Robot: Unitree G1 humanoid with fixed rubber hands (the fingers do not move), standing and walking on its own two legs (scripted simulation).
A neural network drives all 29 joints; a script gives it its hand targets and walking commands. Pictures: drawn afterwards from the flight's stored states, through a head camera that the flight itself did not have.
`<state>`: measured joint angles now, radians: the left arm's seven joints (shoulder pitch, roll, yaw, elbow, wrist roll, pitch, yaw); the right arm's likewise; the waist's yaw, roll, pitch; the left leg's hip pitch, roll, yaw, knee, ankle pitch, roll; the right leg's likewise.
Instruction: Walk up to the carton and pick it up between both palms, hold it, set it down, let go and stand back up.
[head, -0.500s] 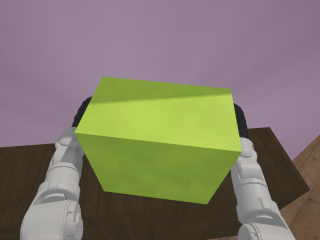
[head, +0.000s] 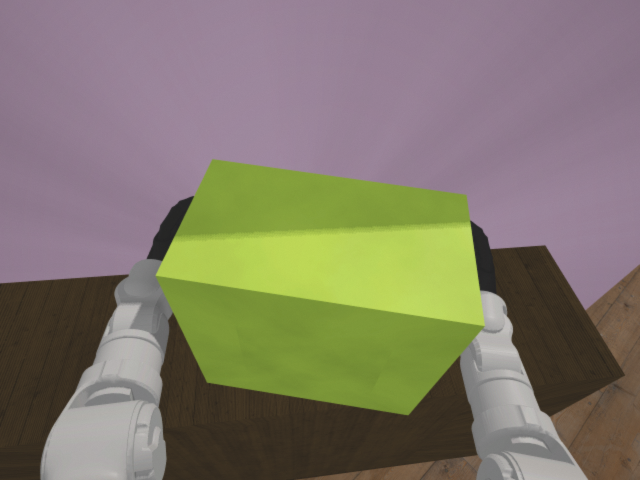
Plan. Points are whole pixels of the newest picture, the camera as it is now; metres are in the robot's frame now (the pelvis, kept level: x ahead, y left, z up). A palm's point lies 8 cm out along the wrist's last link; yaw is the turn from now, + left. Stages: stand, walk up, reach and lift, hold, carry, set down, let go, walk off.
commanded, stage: set down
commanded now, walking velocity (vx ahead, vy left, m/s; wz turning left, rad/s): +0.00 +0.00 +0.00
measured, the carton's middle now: (320, 300) +0.35 -0.03 +0.01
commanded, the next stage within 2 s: none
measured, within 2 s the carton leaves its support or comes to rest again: neither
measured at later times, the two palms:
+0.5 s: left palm (168, 254) +0.41 +0.17 +0.05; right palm (473, 283) +0.33 -0.23 +0.05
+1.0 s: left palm (156, 267) +0.41 +0.19 +0.03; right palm (469, 290) +0.33 -0.23 +0.03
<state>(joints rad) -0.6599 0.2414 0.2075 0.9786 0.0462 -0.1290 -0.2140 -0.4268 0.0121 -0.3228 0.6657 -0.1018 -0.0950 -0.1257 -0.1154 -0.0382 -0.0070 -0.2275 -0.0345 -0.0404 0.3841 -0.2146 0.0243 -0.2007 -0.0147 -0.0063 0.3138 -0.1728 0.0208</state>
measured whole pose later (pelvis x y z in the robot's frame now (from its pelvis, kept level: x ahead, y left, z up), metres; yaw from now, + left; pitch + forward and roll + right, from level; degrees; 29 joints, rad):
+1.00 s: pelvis -0.02 +0.01 -0.01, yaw -1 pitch +14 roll -3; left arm -0.77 0.36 -0.09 1.19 -0.16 -0.24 -0.05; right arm -0.59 -0.12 -0.17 0.99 0.19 -0.24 -0.16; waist -0.12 -0.02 -0.13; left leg -0.55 -0.02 -0.04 0.54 -0.24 0.02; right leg -0.49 0.01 -0.01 0.38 -0.15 0.03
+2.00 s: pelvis -0.04 +0.01 -0.01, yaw -1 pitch +12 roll -3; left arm -0.66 0.47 -0.08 1.19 -0.20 -0.27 -0.14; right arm -0.40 -0.16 -0.06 1.00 0.25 -0.33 -0.16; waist -0.12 -0.02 -0.13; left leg -0.54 -0.02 -0.04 0.54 -0.21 0.02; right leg -0.48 0.01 -0.01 0.39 -0.12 0.03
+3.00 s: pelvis -0.03 +0.00 -0.01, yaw -2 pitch -2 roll -1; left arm -0.09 0.49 -0.06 0.74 -0.29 -0.27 -0.19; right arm 0.16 -0.16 0.07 0.50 0.27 -0.28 -0.18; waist -0.07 -0.02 0.00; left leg -0.19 -0.01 0.00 0.47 -0.24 0.03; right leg -0.17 0.01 0.03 0.39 -0.18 0.03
